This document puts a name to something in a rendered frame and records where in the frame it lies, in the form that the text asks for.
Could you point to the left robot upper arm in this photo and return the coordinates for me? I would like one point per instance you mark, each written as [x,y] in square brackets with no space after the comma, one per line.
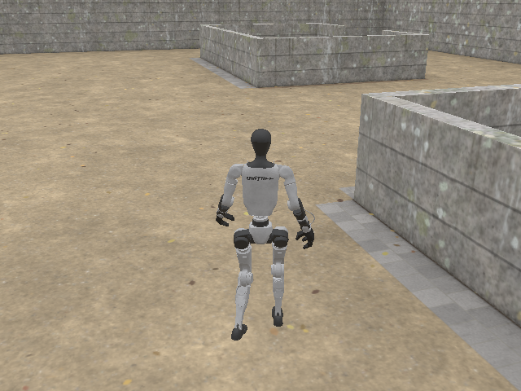
[230,184]

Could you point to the right robot upper arm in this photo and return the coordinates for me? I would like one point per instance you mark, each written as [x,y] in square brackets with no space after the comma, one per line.
[290,186]

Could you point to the right robot hand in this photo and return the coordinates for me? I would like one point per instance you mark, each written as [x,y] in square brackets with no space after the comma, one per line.
[309,236]

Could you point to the left robot hand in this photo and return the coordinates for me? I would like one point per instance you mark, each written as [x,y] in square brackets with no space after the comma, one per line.
[221,222]

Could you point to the humanoid robot torso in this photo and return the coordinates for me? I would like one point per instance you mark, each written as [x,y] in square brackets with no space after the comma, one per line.
[260,196]

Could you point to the right robot forearm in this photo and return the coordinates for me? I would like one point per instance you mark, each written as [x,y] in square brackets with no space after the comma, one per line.
[302,218]

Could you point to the robot head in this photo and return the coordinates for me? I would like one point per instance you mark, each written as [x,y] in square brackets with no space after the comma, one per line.
[261,140]

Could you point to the left robot forearm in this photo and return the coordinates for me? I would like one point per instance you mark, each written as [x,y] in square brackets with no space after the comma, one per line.
[222,210]

